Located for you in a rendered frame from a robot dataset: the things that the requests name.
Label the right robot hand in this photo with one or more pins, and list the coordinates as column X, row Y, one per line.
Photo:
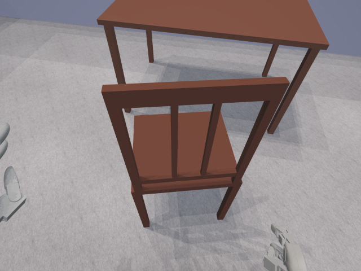
column 289, row 259

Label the left robot hand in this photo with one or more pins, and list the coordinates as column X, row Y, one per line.
column 13, row 199

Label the chair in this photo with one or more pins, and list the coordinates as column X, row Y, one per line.
column 188, row 151

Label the table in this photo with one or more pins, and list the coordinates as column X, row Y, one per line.
column 277, row 22

